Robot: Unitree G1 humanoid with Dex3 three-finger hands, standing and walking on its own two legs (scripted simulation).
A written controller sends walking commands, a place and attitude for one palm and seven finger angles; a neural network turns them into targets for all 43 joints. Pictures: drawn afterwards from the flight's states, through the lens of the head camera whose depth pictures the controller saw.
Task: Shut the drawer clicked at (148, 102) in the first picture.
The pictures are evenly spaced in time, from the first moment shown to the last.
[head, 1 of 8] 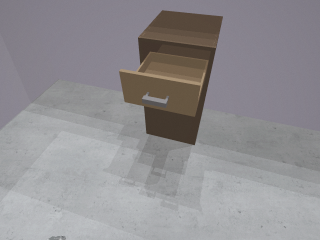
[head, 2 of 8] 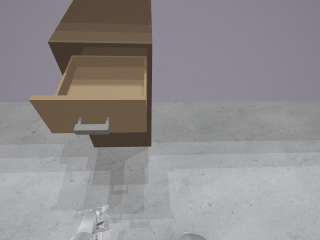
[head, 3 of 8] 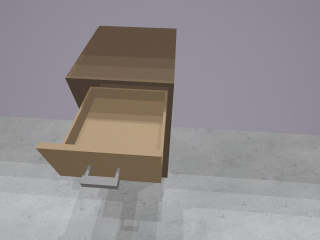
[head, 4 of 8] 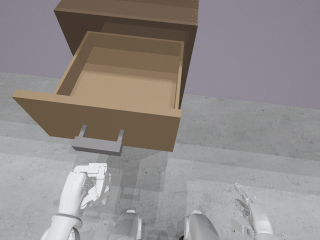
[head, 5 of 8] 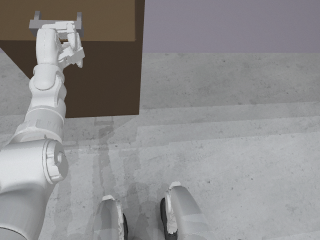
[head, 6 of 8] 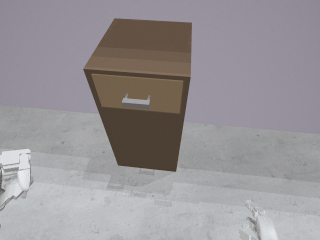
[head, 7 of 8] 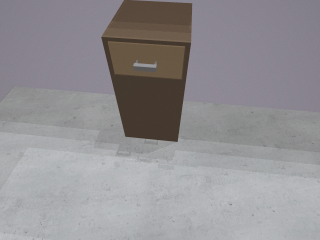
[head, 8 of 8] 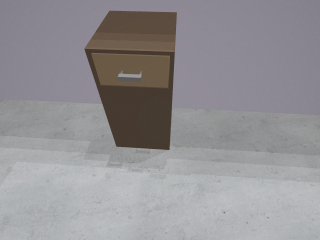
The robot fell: no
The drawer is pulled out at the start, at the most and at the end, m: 0.29 0.29 0.00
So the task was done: yes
